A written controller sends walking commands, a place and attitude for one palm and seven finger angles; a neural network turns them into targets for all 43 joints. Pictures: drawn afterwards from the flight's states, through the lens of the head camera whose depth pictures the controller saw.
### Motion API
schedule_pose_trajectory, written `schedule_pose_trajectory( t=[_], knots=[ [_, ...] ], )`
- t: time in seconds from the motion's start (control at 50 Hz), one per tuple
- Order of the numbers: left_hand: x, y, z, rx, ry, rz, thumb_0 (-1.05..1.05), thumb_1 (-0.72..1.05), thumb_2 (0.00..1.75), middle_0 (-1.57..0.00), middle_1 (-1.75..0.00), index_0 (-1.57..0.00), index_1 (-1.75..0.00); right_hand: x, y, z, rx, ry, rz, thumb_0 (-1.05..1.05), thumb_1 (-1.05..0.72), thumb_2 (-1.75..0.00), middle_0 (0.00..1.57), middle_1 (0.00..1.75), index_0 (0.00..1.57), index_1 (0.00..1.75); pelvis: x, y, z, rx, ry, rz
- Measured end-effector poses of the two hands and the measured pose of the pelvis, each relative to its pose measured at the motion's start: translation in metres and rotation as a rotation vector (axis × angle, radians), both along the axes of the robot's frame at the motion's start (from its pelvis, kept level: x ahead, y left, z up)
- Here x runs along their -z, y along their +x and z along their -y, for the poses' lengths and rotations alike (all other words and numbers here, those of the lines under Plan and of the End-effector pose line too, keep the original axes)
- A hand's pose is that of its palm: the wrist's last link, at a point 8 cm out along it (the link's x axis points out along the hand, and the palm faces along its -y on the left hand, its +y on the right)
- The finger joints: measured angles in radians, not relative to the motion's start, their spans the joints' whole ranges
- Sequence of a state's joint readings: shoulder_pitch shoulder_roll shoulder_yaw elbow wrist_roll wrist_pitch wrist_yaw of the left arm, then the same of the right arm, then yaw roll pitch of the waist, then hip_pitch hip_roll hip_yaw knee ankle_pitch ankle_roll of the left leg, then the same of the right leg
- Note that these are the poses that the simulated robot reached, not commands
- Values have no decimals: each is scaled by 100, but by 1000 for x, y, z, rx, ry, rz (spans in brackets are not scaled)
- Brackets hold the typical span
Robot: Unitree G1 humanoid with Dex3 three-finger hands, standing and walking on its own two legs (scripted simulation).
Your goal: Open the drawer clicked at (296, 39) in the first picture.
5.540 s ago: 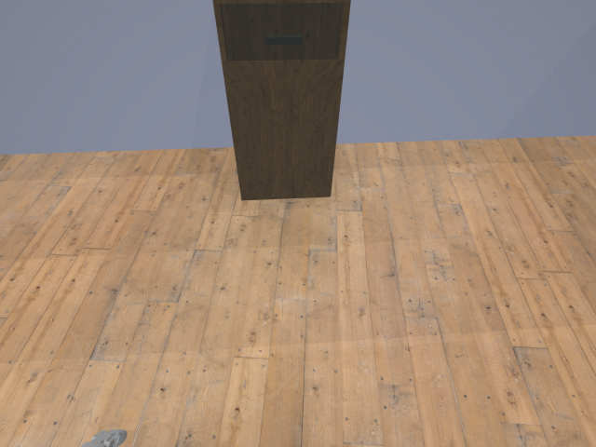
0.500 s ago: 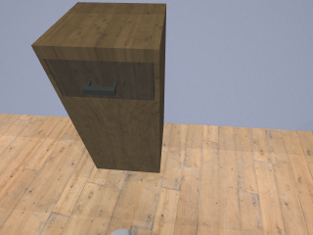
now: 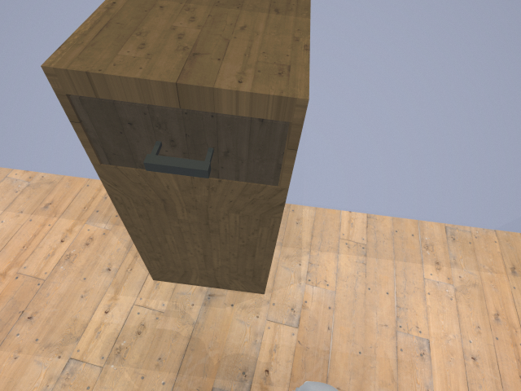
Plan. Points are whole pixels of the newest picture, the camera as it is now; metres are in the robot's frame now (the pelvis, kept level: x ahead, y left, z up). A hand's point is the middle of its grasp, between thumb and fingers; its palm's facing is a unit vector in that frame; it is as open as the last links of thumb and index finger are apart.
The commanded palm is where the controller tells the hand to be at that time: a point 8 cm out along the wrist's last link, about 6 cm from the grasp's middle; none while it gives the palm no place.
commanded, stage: come to a stop and stand still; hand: left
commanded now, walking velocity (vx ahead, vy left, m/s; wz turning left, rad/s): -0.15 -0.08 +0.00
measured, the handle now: (181, 157) +0.51 +0.20 +0.01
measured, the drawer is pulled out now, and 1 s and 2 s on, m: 0.00 0.00 0.00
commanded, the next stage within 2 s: look again from close up in 1.20 s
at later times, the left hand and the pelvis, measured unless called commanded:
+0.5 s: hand out of the picture +0.04 +0.10 -0.14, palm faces +0.06 -0.95 -0.30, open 7.3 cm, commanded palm none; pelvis -0.02 -0.09 +0.00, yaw +0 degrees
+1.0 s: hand out of the picture -0.04 +0.14 -0.18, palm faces +0.06 -0.97 -0.21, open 7.4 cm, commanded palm none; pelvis -0.03 -0.04 -0.01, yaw -1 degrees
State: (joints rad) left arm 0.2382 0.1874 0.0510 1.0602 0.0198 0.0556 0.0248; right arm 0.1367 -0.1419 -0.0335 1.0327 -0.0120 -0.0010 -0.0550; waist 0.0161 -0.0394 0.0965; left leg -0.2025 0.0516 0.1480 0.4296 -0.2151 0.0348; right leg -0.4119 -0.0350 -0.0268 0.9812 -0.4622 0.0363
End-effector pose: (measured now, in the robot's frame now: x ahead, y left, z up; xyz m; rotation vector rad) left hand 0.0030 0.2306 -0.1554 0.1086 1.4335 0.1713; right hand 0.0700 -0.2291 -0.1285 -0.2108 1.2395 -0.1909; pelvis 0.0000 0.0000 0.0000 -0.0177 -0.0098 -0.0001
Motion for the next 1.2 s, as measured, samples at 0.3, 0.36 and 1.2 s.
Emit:
schedule_pose_trajectory(
  t=[0.3,0.36,1.2],
  knots=[
    [-28,62,54,109,140,214,0,91,90,-20,-29,-20,-30,46,-51,85,89,98,-79,1,-91,-90,20,29,20,30,16,-12,70,16,47,20],
    [-37,52,71,99,133,207,0,90,89,-20,-29,-20,-30,43,-58,93,83,116,-102,1,-91,-90,20,29,20,30,8,-16,78,15,68,15],
    [-7,-24,45,33,27,29,1,92,89,-20,-29,-20,-30,23,-85,32,39,75,-122,1,-93,-90,20,29,20,30,4,-24,37,14,23,-1]
  ],
)
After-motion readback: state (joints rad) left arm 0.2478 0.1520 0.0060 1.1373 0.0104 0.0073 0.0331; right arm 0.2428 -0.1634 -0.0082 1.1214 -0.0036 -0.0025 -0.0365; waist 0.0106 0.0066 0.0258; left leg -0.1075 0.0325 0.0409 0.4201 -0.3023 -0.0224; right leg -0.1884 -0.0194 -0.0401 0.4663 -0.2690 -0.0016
